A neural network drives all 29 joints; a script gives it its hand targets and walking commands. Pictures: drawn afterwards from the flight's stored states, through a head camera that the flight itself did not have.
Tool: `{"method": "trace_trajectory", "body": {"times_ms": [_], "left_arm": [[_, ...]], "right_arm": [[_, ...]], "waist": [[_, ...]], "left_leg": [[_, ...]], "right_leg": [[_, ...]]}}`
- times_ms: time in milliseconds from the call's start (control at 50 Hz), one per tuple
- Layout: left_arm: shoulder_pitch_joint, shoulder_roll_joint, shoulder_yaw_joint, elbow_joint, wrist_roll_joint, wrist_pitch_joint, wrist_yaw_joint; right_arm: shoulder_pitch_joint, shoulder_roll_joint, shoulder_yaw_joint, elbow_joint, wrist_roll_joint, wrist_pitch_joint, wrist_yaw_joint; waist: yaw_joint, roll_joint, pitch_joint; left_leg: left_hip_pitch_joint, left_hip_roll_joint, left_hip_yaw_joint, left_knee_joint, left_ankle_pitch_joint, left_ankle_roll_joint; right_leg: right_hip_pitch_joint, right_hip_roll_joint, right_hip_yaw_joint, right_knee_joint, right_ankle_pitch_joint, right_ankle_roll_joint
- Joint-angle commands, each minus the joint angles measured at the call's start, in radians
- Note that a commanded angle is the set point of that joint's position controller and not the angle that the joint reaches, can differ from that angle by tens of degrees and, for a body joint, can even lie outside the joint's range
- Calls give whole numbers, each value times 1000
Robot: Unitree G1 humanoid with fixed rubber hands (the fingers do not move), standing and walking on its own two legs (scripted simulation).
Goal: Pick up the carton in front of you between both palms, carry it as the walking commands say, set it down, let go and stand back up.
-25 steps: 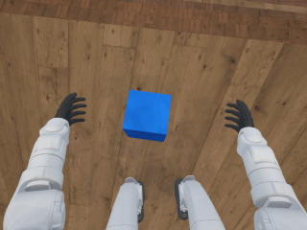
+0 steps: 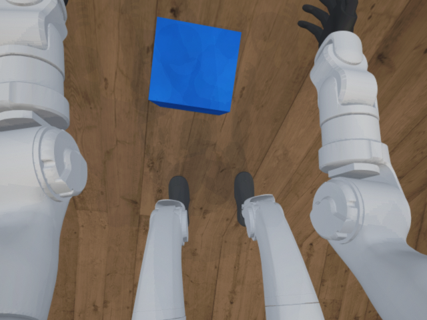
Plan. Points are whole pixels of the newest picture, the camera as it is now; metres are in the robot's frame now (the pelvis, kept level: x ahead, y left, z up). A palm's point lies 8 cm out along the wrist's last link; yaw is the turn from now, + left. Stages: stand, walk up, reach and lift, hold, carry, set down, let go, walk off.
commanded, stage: reach and lift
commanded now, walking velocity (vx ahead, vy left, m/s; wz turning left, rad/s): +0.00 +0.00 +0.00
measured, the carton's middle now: (194, 75) +0.54 +0.03 -0.54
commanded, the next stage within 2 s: none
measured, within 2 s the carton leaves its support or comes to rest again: leaves its support in 1.74 s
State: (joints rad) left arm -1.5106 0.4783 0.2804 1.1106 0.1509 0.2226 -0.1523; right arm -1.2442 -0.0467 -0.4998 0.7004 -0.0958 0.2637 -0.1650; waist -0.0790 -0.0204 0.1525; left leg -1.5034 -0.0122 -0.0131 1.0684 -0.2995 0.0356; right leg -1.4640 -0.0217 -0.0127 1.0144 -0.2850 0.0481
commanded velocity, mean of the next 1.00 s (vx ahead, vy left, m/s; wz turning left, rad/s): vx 0.00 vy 0.00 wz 0.00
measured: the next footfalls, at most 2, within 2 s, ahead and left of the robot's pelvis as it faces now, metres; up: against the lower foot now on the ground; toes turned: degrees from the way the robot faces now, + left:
none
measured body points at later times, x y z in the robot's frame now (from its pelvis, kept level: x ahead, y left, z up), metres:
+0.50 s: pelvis -0.02 -0.02 -0.18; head +0.36 +0.02 +0.06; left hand +0.56 +0.21 -0.35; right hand +0.52 -0.17 -0.35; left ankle +0.07 +0.10 -0.63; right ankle +0.08 -0.16 -0.63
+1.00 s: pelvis -0.04 -0.01 -0.29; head +0.36 +0.02 -0.08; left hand +0.57 +0.19 -0.48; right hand +0.53 -0.17 -0.48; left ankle +0.07 +0.10 -0.63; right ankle +0.07 -0.16 -0.63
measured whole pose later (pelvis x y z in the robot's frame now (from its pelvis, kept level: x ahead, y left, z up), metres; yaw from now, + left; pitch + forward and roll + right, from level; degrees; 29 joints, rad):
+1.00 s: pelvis -0.04 -0.01 -0.29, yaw -3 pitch +34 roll -6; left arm -1.77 0.59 -0.07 1.30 -0.17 0.12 -0.04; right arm -1.56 -0.20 -0.29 1.04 0.14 0.12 -0.19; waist -0.03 -0.05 0.52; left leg -2.23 -0.01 -0.06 2.24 -0.61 0.02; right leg -2.17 0.08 0.02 2.17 -0.61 0.11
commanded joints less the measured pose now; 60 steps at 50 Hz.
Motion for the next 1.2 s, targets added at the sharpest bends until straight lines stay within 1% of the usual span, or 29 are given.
{"method": "trace_trajectory", "body": {"times_ms": [0,40,80,120,160,220,260,300,340,400,460,500,540,600,660,740,800,820,840,860,880,940,980,1020,1100,1180], "left_arm": [[-225,53,39,-130,34,-39,8],[-186,11,64,-142,49,-59,16],[-147,-18,90,-144,64,-76,26],[-113,-32,114,-136,79,-89,36],[-82,-33,122,-119,82,-102,45],[-74,-11,102,-102,54,-121,61],[-85,15,72,-94,21,-129,73],[-119,52,30,-90,-25,-133,84],[-169,91,-23,-92,-76,-136,93],[-255,148,-108,-98,-152,-131,100],[-357,209,-185,-107,-223,-116,102],[-429,242,-229,-99,-254,-99,103],[-485,263,-261,-64,-271,-82,101],[-540,270,-293,14,-284,-69,93],[-570,261,-309,89,-284,-72,82],[-600,250,-321,132,-281,-82,75],[-644,254,-340,112,-293,-95,83],[-664,256,-339,82,-301,-101,89],[-677,258,-343,63,-315,-106,95],[-673,256,-339,57,-325,-111,100],[-655,254,-336,50,-330,-117,105],[-581,237,-333,82,-323,-129,117],[-543,220,-329,91,-319,-131,120],[-531,206,-328,85,-317,-130,121],[-522,184,-326,80,-317,-128,115],[-541,185,-325,70,-317,-126,110]], "right_arm": [[-99,-62,-32,-114,-30,-58,15],[-67,-42,-43,-117,-44,-92,25],[-49,-31,-48,-116,-54,-122,30],[-38,-25,-50,-102,-63,-144,33],[-34,-23,-50,-78,-72,-159,34],[-40,-24,-32,-46,-62,-166,26],[-50,-33,-5,-31,-37,-166,15],[-73,-50,35,-21,6,-163,0],[-108,-75,79,-12,53,-158,-18],[-180,-115,136,-15,120,-145,-47],[-283,-164,182,-27,188,-122,-70],[-354,-194,204,-26,226,-103,-82],[-415,-215,214,5,254,-86,-85],[-487,-226,211,84,268,-77,-74],[-533,-228,191,167,247,-85,-52],[-572,-245,155,236,202,-108,-27],[-609,-276,144,241,193,-131,-23],[-623,-294,150,236,192,-140,-24],[-635,-300,158,232,199,-148,-28],[-639,-298,175,233,204,-156,-32],[-633,-292,184,226,210,-164,-33],[-582,-260,214,231,233,-173,-26],[-549,-245,225,229,246,-176,-26],[-527,-239,226,227,248,-175,-30],[-504,-238,204,245,229,-173,-35],[-527,-233,197,243,219,-172,-41]], "waist": [[-7,201,-1199],[1,201,-1186],[13,190,-1169],[28,171,-1145],[39,140,-1119],[49,94,-1087],[52,81,-1104],[52,85,-1155],[48,104,-1219],[36,131,-1293],[30,155,-1345],[28,177,-1350],[30,187,-1295],[32,175,-1152],[29,154,-1013],[17,137,-894],[6,150,-924],[12,150,-935],[9,136,-950],[20,124,-948],[23,111,-951],[50,112,-957],[58,112,-983],[50,118,-993],[28,125,-933],[25,123,-902]], "left_leg": [[974,-38,-59,17,779,-45],[980,-22,-86,53,886,-40],[949,-9,-103,93,912,-37],[834,-10,-98,135,850,-36],[638,-18,-81,185,748,-38],[375,-36,-54,270,593,-40],[274,-42,-43,342,546,-41],[222,-40,-33,426,518,-44],[185,-36,-19,505,483,-50],[122,-29,3,603,397,-54],[91,-20,24,678,277,-56],[110,-11,30,715,204,-54],[98,-1,29,742,114,-51],[25,16,18,772,-13,-45],[-42,29,-1,804,-83,-43],[-71,32,-27,854,-83,-44],[-7,30,-42,905,-3,-47],[-20,25,-40,918,14,-51],[-14,23,-44,930,42,-50],[-12,20,-45,946,100,-50],[9,19,-53,957,141,-47],[64,15,-54,987,220,-44],[76,14,-47,997,242,-44],[77,12,-42,1000,239,-43],[4,10,-34,997,176,-45],[-62,10,-25,988,110,-45]], "right_leg": [[197,125,-85,-13,359,28],[83,122,-78,1,376,32],[-26,120,-78,26,354,40],[-80,120,-76,78,327,48],[-84,121,-70,162,309,52],[-58,127,-63,294,300,58],[-48,130,-60,378,312,60],[-35,129,-56,461,329,58],[-9,126,-51,538,347,53],[43,121,-47,638,354,43],[83,118,-54,714,284,34],[58,116,-72,750,197,31],[11,112,-84,782,97,28],[-54,100,-93,829,-17,26],[-107,91,-99,882,-71,26],[-169,87,-101,949,-74,28],[-192,86,-104,997,-26,29],[-172,84,-100,1007,-17,25],[-157,85,-103,1022,9,27],[-152,86,-103,1039,53,29],[-165,90,-106,1051,76,30],[-211,101,-111,1068,101,34],[-197,109,-113,1074,120,34],[-195,115,-116,1072,125,33],[-204,119,-106,1065,102,27],[-172,118,-93,1058,82,21]]}}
